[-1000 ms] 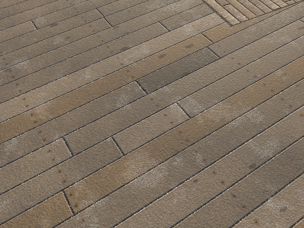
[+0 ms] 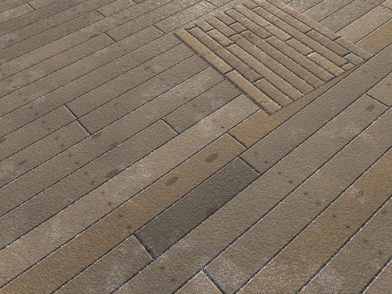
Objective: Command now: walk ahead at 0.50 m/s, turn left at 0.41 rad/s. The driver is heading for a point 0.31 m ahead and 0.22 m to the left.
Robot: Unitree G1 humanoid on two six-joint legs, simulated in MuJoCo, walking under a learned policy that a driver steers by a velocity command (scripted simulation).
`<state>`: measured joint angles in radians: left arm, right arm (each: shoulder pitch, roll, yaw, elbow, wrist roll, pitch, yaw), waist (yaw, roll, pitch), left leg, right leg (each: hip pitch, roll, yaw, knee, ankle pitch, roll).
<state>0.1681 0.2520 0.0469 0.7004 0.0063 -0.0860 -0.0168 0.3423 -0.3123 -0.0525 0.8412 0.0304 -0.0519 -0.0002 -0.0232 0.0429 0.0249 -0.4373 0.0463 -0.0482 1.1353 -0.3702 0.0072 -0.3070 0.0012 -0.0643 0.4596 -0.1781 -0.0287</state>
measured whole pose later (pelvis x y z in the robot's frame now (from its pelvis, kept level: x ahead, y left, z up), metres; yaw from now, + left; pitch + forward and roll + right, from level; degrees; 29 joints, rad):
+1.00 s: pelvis +0.37 +0.07 +0.00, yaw +17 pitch +0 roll +0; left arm 0.12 0.24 0.04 0.90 0.01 -0.02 0.01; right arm 0.17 -0.24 -0.02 0.88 -0.01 0.02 -0.01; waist 0.00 0.01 0.02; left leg -0.16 -0.03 0.00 0.48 -0.32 0.02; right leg -0.30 -0.02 0.01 0.50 -0.21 0.01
